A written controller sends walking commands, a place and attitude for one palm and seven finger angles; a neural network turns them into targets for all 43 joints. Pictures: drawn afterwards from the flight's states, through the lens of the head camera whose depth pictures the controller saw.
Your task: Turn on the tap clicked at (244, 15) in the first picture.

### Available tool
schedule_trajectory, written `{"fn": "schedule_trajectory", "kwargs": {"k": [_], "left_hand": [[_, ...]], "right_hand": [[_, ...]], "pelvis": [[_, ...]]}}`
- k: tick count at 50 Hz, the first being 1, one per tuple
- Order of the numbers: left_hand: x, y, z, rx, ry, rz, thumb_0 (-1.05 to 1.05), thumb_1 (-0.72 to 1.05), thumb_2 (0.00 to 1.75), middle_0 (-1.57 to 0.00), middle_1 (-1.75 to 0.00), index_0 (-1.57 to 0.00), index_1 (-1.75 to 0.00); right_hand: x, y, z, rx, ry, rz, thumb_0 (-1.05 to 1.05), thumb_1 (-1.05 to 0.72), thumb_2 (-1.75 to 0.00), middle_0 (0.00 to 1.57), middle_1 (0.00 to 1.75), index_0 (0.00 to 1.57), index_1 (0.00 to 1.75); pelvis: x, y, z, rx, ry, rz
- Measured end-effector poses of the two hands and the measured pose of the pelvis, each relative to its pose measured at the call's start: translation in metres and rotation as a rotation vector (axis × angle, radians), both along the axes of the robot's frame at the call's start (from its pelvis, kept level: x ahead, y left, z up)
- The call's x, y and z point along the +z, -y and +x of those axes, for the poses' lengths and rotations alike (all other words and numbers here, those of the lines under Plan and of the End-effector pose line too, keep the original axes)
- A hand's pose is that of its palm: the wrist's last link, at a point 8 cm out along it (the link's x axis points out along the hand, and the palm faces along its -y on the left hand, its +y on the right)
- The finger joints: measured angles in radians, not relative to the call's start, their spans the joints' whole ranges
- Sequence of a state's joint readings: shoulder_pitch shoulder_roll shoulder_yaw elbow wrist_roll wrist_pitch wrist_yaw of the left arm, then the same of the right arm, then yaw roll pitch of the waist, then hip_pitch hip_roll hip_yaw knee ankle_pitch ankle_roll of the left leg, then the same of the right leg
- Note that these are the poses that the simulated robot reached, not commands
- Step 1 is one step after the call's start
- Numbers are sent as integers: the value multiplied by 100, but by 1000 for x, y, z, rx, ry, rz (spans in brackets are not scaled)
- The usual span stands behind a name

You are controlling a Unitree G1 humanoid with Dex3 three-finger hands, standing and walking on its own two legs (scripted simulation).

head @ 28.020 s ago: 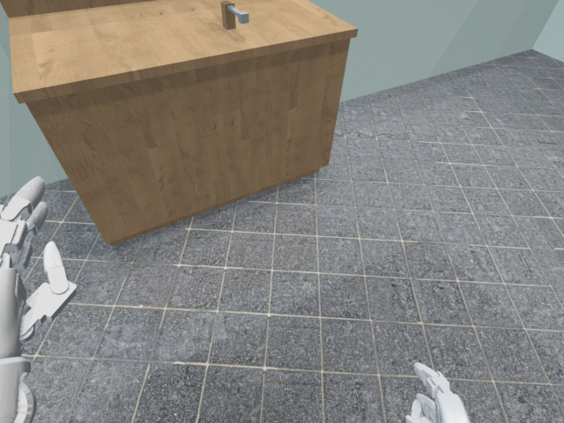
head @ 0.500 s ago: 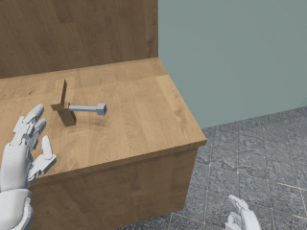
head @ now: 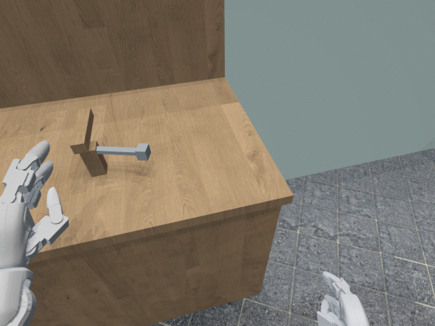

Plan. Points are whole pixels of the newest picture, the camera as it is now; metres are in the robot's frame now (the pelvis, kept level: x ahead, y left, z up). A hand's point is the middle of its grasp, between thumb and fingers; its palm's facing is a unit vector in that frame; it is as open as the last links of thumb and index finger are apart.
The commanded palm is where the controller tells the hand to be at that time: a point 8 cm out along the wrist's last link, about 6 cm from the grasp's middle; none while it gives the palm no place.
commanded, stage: step back with the hand held close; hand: left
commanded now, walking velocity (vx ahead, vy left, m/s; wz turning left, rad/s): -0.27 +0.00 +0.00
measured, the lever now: (143, 152) +0.45 +0.23 +0.07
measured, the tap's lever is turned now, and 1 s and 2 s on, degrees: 71 71 71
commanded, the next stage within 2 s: stop stepping back and stand still in 1.22 s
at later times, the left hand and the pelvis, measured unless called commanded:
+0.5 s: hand (27, 261) +0.15 +0.27 +0.16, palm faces +0.37 -0.82 -0.44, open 7.4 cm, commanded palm +0.10 +0.30 +0.17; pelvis -0.06 +0.03 -0.01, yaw -1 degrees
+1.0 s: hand (14, 297) +0.11 +0.25 +0.16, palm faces +0.37 -0.85 -0.38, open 7.4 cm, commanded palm +0.05 +0.30 +0.17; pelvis -0.12 +0.02 -0.01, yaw -2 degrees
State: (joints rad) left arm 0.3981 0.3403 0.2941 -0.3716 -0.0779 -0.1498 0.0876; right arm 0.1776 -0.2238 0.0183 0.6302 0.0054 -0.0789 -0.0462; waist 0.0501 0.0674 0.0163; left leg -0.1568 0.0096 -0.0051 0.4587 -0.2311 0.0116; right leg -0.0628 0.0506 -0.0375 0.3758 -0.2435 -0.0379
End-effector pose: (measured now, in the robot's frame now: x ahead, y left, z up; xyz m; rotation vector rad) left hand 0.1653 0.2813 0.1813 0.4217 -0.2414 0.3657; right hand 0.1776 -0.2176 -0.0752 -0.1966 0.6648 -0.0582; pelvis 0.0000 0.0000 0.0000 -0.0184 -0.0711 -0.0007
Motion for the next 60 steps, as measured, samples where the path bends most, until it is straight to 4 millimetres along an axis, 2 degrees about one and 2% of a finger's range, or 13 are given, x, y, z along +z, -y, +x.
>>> {"fn": "schedule_trajectory", "kwargs": {"k": [3, 10, 13, 23, 34, 38, 43, 46, 50, 53, 57, 60], "left_hand": [[4, -4, 1, -5, 11, 32, 2, 89, 90, -21, -30, -21, -30], [-16, -2, -8, -55, -90, 20, 1, 89, 90, -21, -30, -21, -30], [-18, -5, -17, -65, -98, 30, 2, 89, 90, -21, -30, -21, -30], [-6, -23, -50, -18, -32, 86, 2, 89, 90, -21, -30, -21, -30], [-20, -22, -68, -34, 3, 20, 2, 89, 90, -21, -30, -21, -30], [-15, -28, -75, -50, 39, 55, 2, 89, 90, -22, -30, -21, -30], [1, -36, -87, -2, 50, 92, 2, 89, 90, -22, -30, -21, -30], [0, -31, -94, 12, 33, 74, 2, 89, 90, -21, -30, -21, -30], [-8, -11, -98, -33, 3, 37, 2, 89, 90, -21, -30, -21, -30], [-10, 1, -101, -90, -5, 8, 2, 89, 90, -21, -30, -21, -30], [-12, -1, -106, -125, -14, 22, 1, 89, 90, -22, -30, -21, -30], [-12, -11, -113, -134, 7, 52, 1, 89, 90, -22, -30, -21, -30]], "right_hand": [[-1, 2, -5, -19, -18, -7, 1, -90, -90, 21, 30, 20, 30], [-1, 7, -26, -85, -40, -30, 1, -90, -90, 20, 30, 20, 30], [-2, 7, -38, -98, -52, -47, 1, -90, -90, 20, 30, 20, 30], [-9, -8, -73, -87, -61, -51, 1, -90, -90, 20, 30, 20, 30], [-17, -17, -100, -72, -82, -63, 1, -90, -90, 21, 30, 20, 30], [-14, -18, -109, -84, -73, -84, 1, -90, -90, 21, 30, 20, 30], [-10, -25, -119, -70, -75, -55, 1, -90, -90, 20, 30, 20, 30], [-10, -27, -122, -48, -71, -33, 1, -90, -90, 21, 30, 20, 30], [-18, -24, -128, -37, -82, -11, 1, -90, -90, 21, 30, 20, 30], [-13, -19, -138, -64, -106, -13, 1, -90, -90, 21, 30, 20, 30], [-1, -12, -149, -96, -102, -49, 1, -90, -90, 21, 30, 20, 30], [0, -6, -157, -122, -73, -81, 1, -90, -90, 21, 30, 20, 30]], "pelvis": [[-1, -2, -5, -7, -24, -2], [-3, -12, -19, -21, -58, 0], [-4, -16, -28, -20, -64, -2], [-9, -26, -57, -14, -78, -6], [-17, -32, -80, -1, -75, -24], [-19, -36, -88, 1, -65, -26], [-10, -32, -95, -1, -87, -23], [-7, -27, -101, -19, -105, -16], [-8, -22, -116, -36, -107, -25], [-4, -20, -122, -33, -114, 0], [-2, -21, -132, -23, -127, 26], [-10, -28, -144, -12, -132, 13]]}}
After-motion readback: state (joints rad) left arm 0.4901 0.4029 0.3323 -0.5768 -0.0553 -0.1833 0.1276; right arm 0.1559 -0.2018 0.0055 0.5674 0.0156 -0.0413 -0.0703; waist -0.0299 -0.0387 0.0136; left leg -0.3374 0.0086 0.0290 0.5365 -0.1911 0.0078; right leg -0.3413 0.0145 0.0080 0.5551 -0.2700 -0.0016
